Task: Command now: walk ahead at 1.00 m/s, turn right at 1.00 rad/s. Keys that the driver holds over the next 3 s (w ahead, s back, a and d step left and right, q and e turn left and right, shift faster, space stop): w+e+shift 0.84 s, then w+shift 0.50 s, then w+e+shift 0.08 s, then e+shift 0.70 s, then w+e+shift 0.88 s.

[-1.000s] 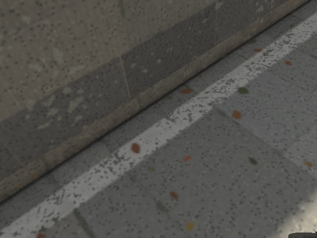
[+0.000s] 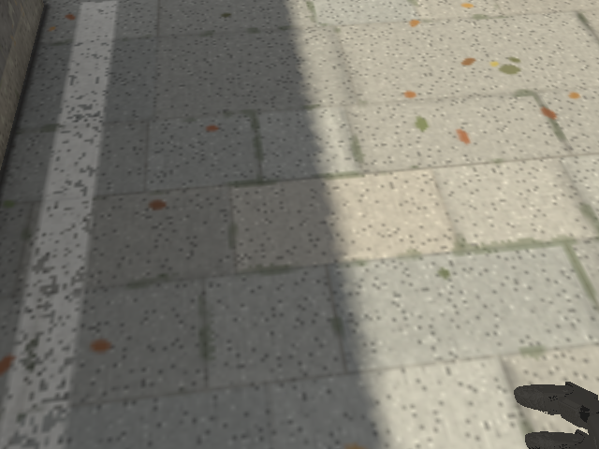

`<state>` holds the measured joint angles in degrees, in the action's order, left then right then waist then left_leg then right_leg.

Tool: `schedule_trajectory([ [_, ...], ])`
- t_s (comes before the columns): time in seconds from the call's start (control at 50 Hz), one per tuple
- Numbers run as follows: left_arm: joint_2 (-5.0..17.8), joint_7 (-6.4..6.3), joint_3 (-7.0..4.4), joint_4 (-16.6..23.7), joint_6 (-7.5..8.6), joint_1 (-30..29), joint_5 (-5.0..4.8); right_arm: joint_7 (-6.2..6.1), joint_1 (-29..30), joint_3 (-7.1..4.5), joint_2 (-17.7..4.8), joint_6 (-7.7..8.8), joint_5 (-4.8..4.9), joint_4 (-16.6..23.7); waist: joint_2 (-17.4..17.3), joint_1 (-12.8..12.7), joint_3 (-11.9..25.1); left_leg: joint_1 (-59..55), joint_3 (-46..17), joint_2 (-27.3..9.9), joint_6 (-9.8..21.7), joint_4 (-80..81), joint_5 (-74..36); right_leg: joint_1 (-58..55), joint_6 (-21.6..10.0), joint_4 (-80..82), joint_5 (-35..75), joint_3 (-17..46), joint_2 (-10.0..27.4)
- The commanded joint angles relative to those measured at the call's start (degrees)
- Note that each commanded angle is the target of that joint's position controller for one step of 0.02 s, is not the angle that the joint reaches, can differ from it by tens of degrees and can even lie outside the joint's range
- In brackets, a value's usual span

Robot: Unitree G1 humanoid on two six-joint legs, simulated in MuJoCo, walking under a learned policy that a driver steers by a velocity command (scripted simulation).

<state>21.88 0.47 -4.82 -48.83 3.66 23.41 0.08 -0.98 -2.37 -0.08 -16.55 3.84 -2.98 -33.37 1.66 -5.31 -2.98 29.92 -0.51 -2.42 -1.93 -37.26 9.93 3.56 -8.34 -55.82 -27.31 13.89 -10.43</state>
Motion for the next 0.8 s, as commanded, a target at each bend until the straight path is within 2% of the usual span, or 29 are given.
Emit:
schedule_trajectory([
  [0.02,3.4,-0.19,1.17,8.7,0.55,-7.61,1.06,-0.6,-16.42,-5.35,-10.74,-0.68,-0.35,-1.84,-13.27,10.12,12.29,-42.11,-39.41,-21.71,8.06,23.35,39.58,40.52,0.84,-25.42,9.53,-6.28,8.14],
  [0.04,3.6,0.73,1.05,8.52,-0.22,-9.75,1.79,-0.27,-14.83,-4.66,-7.7,-0.81,-0.17,-2.72,-6.93,9.34,7.3,-35.42,-30.0,-19.09,7.9,22.59,29.9,39.36,1.28,-23.21,12.08,-7.81,10.38],
  [0.06,2.54,1.73,1.13,8.96,-0.89,-12.04,2.2,-0.14,-16.03,-4.24,-6.51,-0.68,-0.21,-4.42,-4.69,9.04,4.42,-31.22,-21.8,-16.53,6.83,22.99,21.09,38.42,1.54,-21.85,12.26,-8.16,11.95],
  [0.12,-2.49,3.74,2.59,11.6,-3.06,-14.41,1.95,1.04,-19.63,-3.23,-3.24,0.95,1.36,-9.71,-6.06,6.34,0.24,-26.5,-8.11,-14.48,4.75,25.39,7.0,40.53,1.8,-20.47,14.37,-8.82,14.95],
  [0.18,-3.18,4.49,3.44,15.08,-3.6,-20.19,1.93,1.85,-18.3,-3.01,-2.98,2.46,1.8,-11.24,-5.83,4.68,-2.39,-22.87,4.64,-12.39,3.65,27.9,-9.37,40.99,2.16,-14.67,21.74,-11.83,15.09],
  [0.2,-3.04,4.62,3.5,15.88,-3.66,-21.08,1.63,1.57,-17.3,-3.07,-3.67,2.87,1.87,-11.52,-5.68,3.62,-3.52,-21.88,8.21,-11.79,3.53,28.56,-12.82,40.63,2.18,-10.86,24.57,-12.4,15.08],
  [0.26,-2.81,5.81,4.12,18.02,-3.38,-28.84,1.98,0.87,-20.42,-3.35,-5.65,3.24,1.72,-13.89,-2.9,4.97,-7.53,-23.31,15.86,-9.4,2.35,31.34,-26.1,36.37,0.27,4.77,27.49,-20.62,13.03],
  [0.3,-2.67,5.92,4.1,17.4,-3.01,-29.36,1.71,0.14,-22.95,-3.68,-8.16,2.66,1.69,-14.58,-4.17,4.5,-5.78,-28.05,18.34,-9.46,1.42,27.65,-51.05,29.93,-1.89,10.4,27.07,-25.24,8.79],
  [0.34,-0.38,4.9,3.25,14.78,-2.93,-22.61,1.38,-0.95,-23.55,-4.46,-11.84,1.19,1.81,-14.35,-7.51,0.05,-0.1,-33.14,18.27,-11.26,0.78,16.0,-73.57,21.45,-3.21,11.52,22.56,-26.72,4.68],
  [0.36,1.88,4.21,2.22,12.16,-2.88,-13.77,1.23,-1.32,-21.28,-4.91,-13.6,0.21,1.52,-13.53,-8.65,-4.79,4.7,-32.3,17.32,-12.62,1.24,4.87,-78.43,12.15,-4.35,11.4,19.86,-25.46,3.32],
  [0.38,4.51,3.23,0.63,7.96,-2.77,-1.03,1.07,-1.3,-17.84,-5.12,-14.37,-0.66,1.33,-12.07,-9.07,-10.12,10.12,-26.82,15.42,-13.4,2.2,-10.73,-77.34,-1.83,-6.34,13.45,17.71,-22.26,2.79],
  [0.4,6.21,1.57,-1.17,4.44,-2.77,6.28,0.48,-0.52,-16.16,-5.08,-12.91,-1.23,0.91,-11.65,-4.37,-11.39,12.36,-14.78,14.6,-9.31,2.35,-31.25,-42.82,-16.15,-8.35,19.29,16.65,-15.8,4.67],
  [0.42,10.88,0.04,-2.62,5.29,-3.6,0.86,-0.91,0.84,-15.51,-3.49,-6.13,-1.12,-0.24,-9.0,9.55,-4.36,8.46,3.45,14.05,1.58,1.18,-52.69,16.21,-20.15,-10.88,18.18,21.39,0.23,13.32],
  [0.44,15.62,0.22,-3.19,8.07,-4.27,-0.33,1.47,0.82,-16.87,-3.25,-6.88,0.25,1.49,-1.84,8.79,-0.79,19.18,19.55,1.26,4.12,-0.32,-61.6,20.37,-33.62,-22.44,29.87,16.51,28.61,22.97],
  [0.46,13.07,-0.4,-3.39,7.76,-4.17,1.58,1.51,0.85,-12.38,-2.77,-8.43,1.93,1.21,-1.21,-1.29,-2.39,16.11,22.68,-4.05,0.95,0.16,-55.79,15.78,-29.31,-20.85,39.02,9.85,34.33,24.85],
  [0.48,10.01,-0.85,-2.85,6.24,-3.48,-0.43,1.43,0.89,-11.17,-2.51,-8.68,2.59,1.23,-1.71,-5.9,0.5,6.29,21.63,-4.35,-1.53,0.28,-48.46,13.39,-18.89,-18.75,42.01,10.64,30.34,23.4],
  [0.5,8.31,-1.2,-2.32,5.57,-2.4,-2.52,1.32,0.77,-9.61,-2.4,-8.26,2.2,0.31,-2.13,-8.65,3.47,1.67,17.49,-4.28,-3.11,-0.43,-43.43,14.34,-9.56,-16.98,42.25,16.11,25.29,20.56],
  [0.52,6.88,-1.54,-1.61,5.91,-1.41,-5.39,1.22,0.67,-10.95,-2.29,-7.91,1.0,-1.01,-3.43,-10.38,6.18,0.48,12.74,-4.28,-4.41,-1.03,-39.78,15.16,-3.49,-14.54,42.16,20.43,18.08,16.71],
  [0.54,5.75,-1.62,-0.85,6.07,-0.47,-6.11,0.96,0.97,-13.12,-2.16,-7.58,-0.4,-1.44,-3.22,-7.38,8.38,-0.18,9.06,-4.33,-5.23,-2.15,-35.72,16.09,2.87,-15.01,42.58,23.42,16.45,16.3],
  [0.56,4.63,-1.28,-0.43,5.74,0.37,-6.13,0.56,1.25,-11.2,-2.12,-7.31,-1.32,-1.45,-2.56,-7.1,8.71,-1.85,6.69,-3.83,-6.28,-2.96,-30.65,17.26,8.49,-14.4,43.44,23.91,14.53,14.76],
  [0.58,5.14,-1.06,-0.56,5.77,1.11,-6.41,0.46,1.55,-6.98,-1.74,-6.23,-1.62,-1.17,-0.42,-6.32,8.23,-3.34,4.48,-3.06,-6.6,-3.49,-24.33,14.22,13.56,-13.73,44.9,23.31,12.52,13.11],
  [0.62,5.97,-0.66,-1.16,5.9,1.78,-7.45,1.02,2.53,-0.55,-0.52,-3.34,-1.29,0.05,2.27,-4.38,6.68,-3.97,-4.11,-1.13,-5.24,-3.51,-11.38,-0.07,21.17,-10.84,46.12,23.14,8.45,8.78],
  [0.66,6.56,0.23,-1.65,5.35,2.0,-6.14,0.26,2.65,0.7,-0.37,-2.75,-1.06,1.69,2.78,-1.74,5.0,-1.66,-13.66,0.52,-2.38,-2.26,-2.95,-12.78,22.95,-8.09,45.98,28.31,7.57,8.06],
  [0.7,7.36,0.53,-2.06,4.64,1.74,-3.66,-0.14,2.18,0.88,-1.02,-4.86,-1.04,2.07,2.82,0.13,3.58,-0.04,-16.02,0.32,-0.77,-1.09,1.39,-13.41,16.44,-6.13,42.76,34.02,9.26,9.53],
  [0.72,7.87,0.35,-2.26,4.44,1.52,-2.91,-0.04,1.73,-0.89,-1.62,-6.46,-0.97,1.9,2.3,0.47,4.17,1.4,-17.82,-0.2,0.36,-0.61,3.48,-10.77,12.22,-4.78,38.28,39.9,9.9,9.75],
  [0.74,9.15,0.22,-2.55,4.26,1.29,-2.77,0.28,1.08,-6.04,-2.64,-8.83,-0.78,1.78,0.75,-0.19,6.66,5.03,-22.91,-0.05,2.21,-0.04,3.99,-5.51,9.12,-3.24,30.13,47.79,9.5,9.45],
  [0.76,11.0,0.33,-2.86,4.37,1.24,-4.81,0.63,0.3,-16.04,-3.86,-11.06,-0.51,1.69,-1.54,-1.53,13.28,9.98,-33.27,0.85,2.66,0.31,4.63,-1.07,10.78,-1.46,16.45,51.15,7.56,8.02],
  [0.78,8.25,0.45,-2.04,5.37,1.84,-7.6,0.92,-0.91,-28.42,-5.47,-14.75,-0.31,0.86,-4.17,-3.03,19.51,15.68,-46.59,-2.98,-2.57,1.22,2.89,7.65,18.9,-0.03,-0.99,44.88,5.01,5.06],
  [0.8,-2.75,-0.09,0.73,8.5,2.32,-8.59,0.66,-1.62,-35.42,-6.12,-18.41,0.05,-1.34,-5.82,-18.7,18.62,19.6,-55.87,-23.56,-19.33,2.17,9.83,26.5,32.83,0.4,-21.58,-3.83,0.33,0.17],
])
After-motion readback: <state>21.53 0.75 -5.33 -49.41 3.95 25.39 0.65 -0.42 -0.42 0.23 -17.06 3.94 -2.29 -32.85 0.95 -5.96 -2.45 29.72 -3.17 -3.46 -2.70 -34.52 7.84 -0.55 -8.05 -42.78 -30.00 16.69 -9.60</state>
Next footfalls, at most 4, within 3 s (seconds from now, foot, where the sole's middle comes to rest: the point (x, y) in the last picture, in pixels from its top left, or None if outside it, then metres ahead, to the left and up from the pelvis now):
0.42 right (370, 409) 0.53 -0.08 -0.75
0.78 left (391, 242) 0.99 -0.13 -0.75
1.20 right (560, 237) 1.05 -0.58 -0.75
1.60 left None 1.41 -0.90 -0.75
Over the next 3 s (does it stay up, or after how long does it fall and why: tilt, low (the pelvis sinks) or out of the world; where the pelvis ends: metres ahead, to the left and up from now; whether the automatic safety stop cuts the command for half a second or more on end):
stays up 1.02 -1.26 0.00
